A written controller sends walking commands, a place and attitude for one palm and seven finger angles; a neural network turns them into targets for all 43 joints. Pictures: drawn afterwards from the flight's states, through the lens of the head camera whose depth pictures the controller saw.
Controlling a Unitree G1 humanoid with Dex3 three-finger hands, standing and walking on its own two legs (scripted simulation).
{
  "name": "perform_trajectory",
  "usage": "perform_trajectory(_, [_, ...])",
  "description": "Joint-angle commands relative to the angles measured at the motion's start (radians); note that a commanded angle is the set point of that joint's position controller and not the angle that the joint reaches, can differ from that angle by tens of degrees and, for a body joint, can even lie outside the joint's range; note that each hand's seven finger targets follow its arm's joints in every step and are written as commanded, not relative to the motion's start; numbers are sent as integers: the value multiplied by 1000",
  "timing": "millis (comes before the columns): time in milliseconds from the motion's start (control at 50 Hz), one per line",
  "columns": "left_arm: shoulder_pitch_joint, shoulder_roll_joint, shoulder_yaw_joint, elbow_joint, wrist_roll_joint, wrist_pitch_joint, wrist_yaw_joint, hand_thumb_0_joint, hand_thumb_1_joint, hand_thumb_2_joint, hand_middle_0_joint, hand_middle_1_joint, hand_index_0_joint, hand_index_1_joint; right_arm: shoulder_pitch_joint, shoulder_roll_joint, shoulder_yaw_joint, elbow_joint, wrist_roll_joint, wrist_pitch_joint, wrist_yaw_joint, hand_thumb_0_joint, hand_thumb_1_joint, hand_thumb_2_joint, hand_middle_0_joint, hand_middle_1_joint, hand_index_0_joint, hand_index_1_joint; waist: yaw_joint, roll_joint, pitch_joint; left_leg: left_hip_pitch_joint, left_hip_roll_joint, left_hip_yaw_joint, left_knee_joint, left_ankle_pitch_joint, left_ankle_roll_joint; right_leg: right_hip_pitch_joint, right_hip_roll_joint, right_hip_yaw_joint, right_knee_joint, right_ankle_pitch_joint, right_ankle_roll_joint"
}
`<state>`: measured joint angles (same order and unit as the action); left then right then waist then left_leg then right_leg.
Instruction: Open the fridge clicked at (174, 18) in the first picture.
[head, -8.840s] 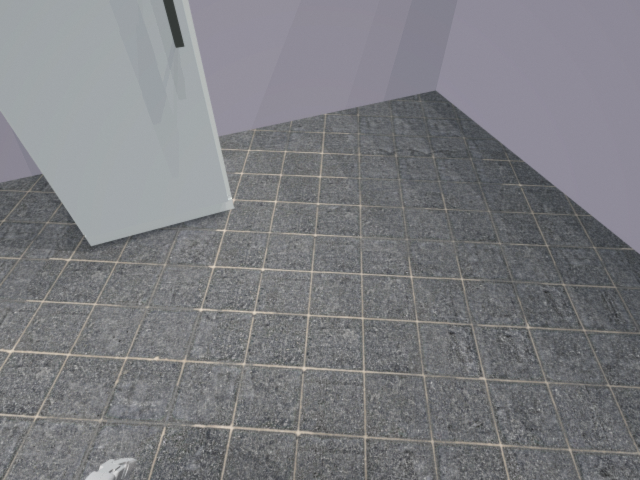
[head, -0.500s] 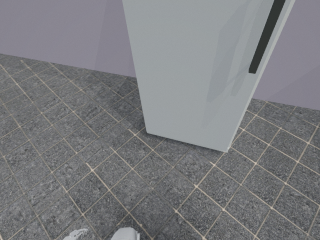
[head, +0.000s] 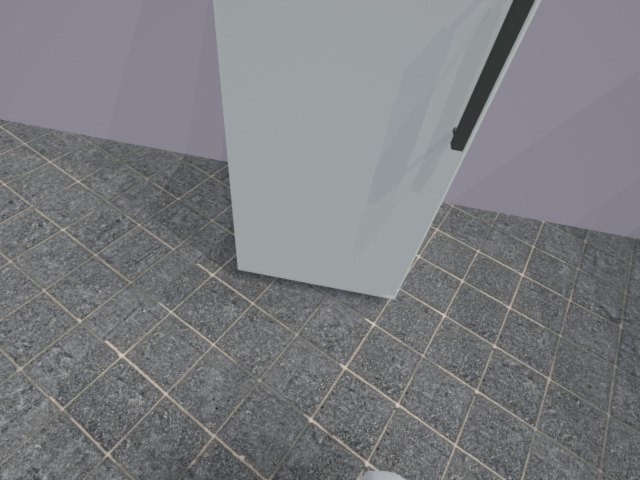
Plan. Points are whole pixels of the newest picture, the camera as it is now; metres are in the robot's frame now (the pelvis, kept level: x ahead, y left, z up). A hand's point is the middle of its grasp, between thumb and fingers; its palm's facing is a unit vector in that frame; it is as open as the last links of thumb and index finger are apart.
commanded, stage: take the last steps up to it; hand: right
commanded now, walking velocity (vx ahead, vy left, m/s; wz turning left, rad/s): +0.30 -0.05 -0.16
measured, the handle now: (494, 55) +0.80 -0.22 +0.19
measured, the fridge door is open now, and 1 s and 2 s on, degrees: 0 0 0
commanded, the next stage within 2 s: come to a stop and stand still in 1.08 s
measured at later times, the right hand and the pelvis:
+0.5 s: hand out of the picture -0.04 -0.24 -0.18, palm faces +0.15 +0.98 -0.15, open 7.4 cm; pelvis +0.05 -0.08 +0.00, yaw -4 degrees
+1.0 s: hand (451, 385) +0.32 -0.21 -0.17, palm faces +0.03 +0.98 -0.20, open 7.3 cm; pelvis +0.22 -0.03 -0.01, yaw -4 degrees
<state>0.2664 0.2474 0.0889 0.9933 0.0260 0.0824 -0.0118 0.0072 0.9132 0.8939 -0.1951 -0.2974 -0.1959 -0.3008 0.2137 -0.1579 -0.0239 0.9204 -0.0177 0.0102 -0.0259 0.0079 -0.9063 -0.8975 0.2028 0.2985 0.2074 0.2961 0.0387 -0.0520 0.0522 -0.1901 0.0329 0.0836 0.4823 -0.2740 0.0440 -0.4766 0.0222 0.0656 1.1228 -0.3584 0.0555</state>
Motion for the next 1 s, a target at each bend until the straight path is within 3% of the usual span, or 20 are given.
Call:
perform_trajectory(0, [-33, 47, -1, -49, 1, -27, 1, 0, 900, 900, -200, -300, -200, -300, 88, -187, -51, -22, -1, -38, -9, 0, -900, -900, 200, 300, 200, 300, -62, 214, -36, 109, 249, -197, -200, 218, 73, -73, -41, -23, -25, -8, 18])
perform_trajectory(140, [-170, 26, -24, -64, -2, -63, -15, 0, 900, 900, -200, -300, -200, -300, 247, -180, -46, 87, -16, -61, 2, 0, -900, -900, 200, 300, 200, 300, -122, 218, 2, 167, 296, -256, -278, 7, 102, -61, -77, -95, -272, -55, -9])
perform_trajectory(200, [-159, 0, -35, -59, -8, -78, -16, 0, 900, 900, -200, -300, -200, -300, 232, -190, -48, 114, -20, -59, 5, 0, -900, -900, 200, 300, 200, 300, -107, 237, -2, 109, 290, -220, -280, -30, 103, 54, -67, -127, -432, -70, -33])
perform_trajectory(260, [-42, -12, -44, -8, -11, -97, -4, 0, 900, 900, -200, -300, -200, -300, 196, -176, -44, 140, -5, -49, 8, 0, -900, -900, 200, 300, 200, 300, -47, 189, -16, -67, 213, -118, -203, -111, 48, 360, -26, -205, -688, 85, -46])
perform_trajectory(280, [22, 20, -39, 19, -13, -106, 5, 0, 900, 900, -200, -300, -200, -300, 174, -150, -37, 141, -1, -45, 11, 0, -900, -900, 200, 300, 200, 300, -9, 110, -16, -180, 178, -74, -136, -161, 17, 503, -56, -181, -748, 78, -46])
perform_trajectory(320, [194, 177, -2, 60, -1, -108, 22, 0, 900, 900, -200, -300, -200, -300, 147, -50, -12, 98, -1, -41, 20, 0, -900, -900, 200, 300, 200, 300, 62, -256, -11, -467, 19, 88, 300, -301, -60, 630, -417, 277, -933, -180, -190])
perform_trajectory(340, [200, 182, 1, 58, -2, -104, 25, 0, 900, 900, -200, -300, -200, -300, 74, -88, -16, 73, -11, -34, 16, 0, -900, -900, 200, 300, 200, 300, 75, -222, 33, -488, 45, 12, 446, -310, -47, 529, -450, 339, -980, -291, -230])
perform_trajectory(380, [108, 105, -20, 40, -5, -109, 33, 0, 900, 900, -200, -300, -200, -300, 52, -91, -23, 94, -13, -29, 28, 0, -900, -900, 200, 300, 200, 300, 27, -110, 163, -523, 92, -41, 591, -170, -47, 390, -401, 252, -1013, -242, -228])
perform_trajectory(460, [85, 29, -32, 32, -12, -145, 39, 0, 900, 900, -200, -300, -200, -300, 138, -61, -31, 137, -14, -24, 42, 0, -900, -900, 200, 300, 200, 300, -35, -51, 95, -441, 93, -34, 611, 20, -74, 385, -287, 27, -990, 148, -195])
perform_trajectory(600, [180, 28, -35, 83, -11, -161, 49, 0, 900, 900, -200, -300, -200, -300, -34, -62, -34, 71, -6, -17, 46, 0, -900, -900, 200, 300, 200, 300, -22, -58, 115, -522, 102, -22, 464, 93, -85, 484, -302, -41, -943, 502, -218])
perform_trajectory(700, [242, 29, -34, 121, 1, -154, 49, 0, 900, 900, -200, -300, -200, -300, -172, -53, -28, 24, 0, -26, 50, 0, -900, -900, 200, 300, 200, 300, 11, -82, 141, -431, 67, 12, 270, 92, -46, 486, -302, -69, -899, 601, -201])
perform_trajectory(740, [231, 42, -29, 127, 5, -151, 49, 0, 900, 900, -200, -300, -200, -300, -165, -66, -31, 19, 3, -31, 48, 0, -900, -900, 200, 300, 200, 300, -8, -73, 129, -326, 45, 21, 203, 47, -20, 464, -321, -67, -849, 683, -197])
perform_trajectory(780, [211, 65, -26, 129, 0, -147, 49, 0, 900, 900, -200, -300, -200, -300, -19, -82, -39, 58, -1, -43, 45, 0, -900, -900, 200, 300, 200, 300, -77, -39, 37, -113, -11, 61, 119, 68, 0, 453, -294, -107, -678, 844, -174])
perform_trajectory(800, [200, 68, -24, 130, -7, -147, 46, 0, 900, 900, -200, -300, -200, -300, 129, -115, -49, 104, -5, -56, 41, 0, -900, -900, 200, 300, 200, 300, -143, -7, -53, 88, -22, 61, 38, 132, 7, 407, -247, -137, -497, 819, -140])
perform_trajectory(820, [234, 29, -29, 122, -19, -150, 34, 0, 900, 900, -200, -300, -200, -300, 260, -200, -69, 146, -14, -75, 29, 0, -900, -900, 200, 300, 200, 300, -183, 132, -177, 360, 150, -128, 17, 215, 68, 194, -171, -171, -228, 564, -100])
perform_trajectory(840, [272, -30, -36, 95, -29, -150, 33, 0, 900, 900, -200, -300, -200, -300, 332, -289, -87, 160, -3, -77, 18, 0, -900, -900, 200, 300, 200, 300, -163, 303, -271, 484, 436, -526, -83, 444, 189, -21, -21, -173, 116, -197, -62])
perform_trajectory(860, [222, -9, -32, 84, -33, -142, 36, 0, 900, 900, -200, -300, -200, -300, 267, -289, -87, 142, 11, -69, 14, 0, -900, -900, 200, 300, 200, 300, -157, 193, -242, 361, 449, -515, -159, 271, 233, -45, -68, -65, 220, -213, -83])
perform_trajectory(900, [113, -25, -30, 61, -15, -131, 25, 0, 900, 900, -200, -300, -200, -300, 101, -200, -61, 98, 10, -65, 9, 0, -900, -900, 200, 300, 200, 300, -109, 119, -48, 77, 374, -415, -234, 29, 185, -91, -139, -43, 236, -73, -83])
perform_trajectory(940, [170, -60, -32, 84, -2, -107, 20, 0, 900, 900, -200, -300, -200, -300, 3, -138, -43, 79, 2, -72, 2, 0, -900, -900, 200, 300, 200, 300, -30, 103, -19, -86, 304, -237, -270, 32, 132, -2, -165, -56, 116, -11, -65])
perform_trajectory(980, [209, -82, -39, 92, 1, -91, 17, 0, 900, 900, -200, -300, -200, -300, -15, -113, -35, 80, -2, -74, 2, 0, -900, -900, 200, 300, 200, 300, 4, 157, -22, -159, 259, -130, -274, 101, 110, 61, -161, -93, -23, -4, -43])
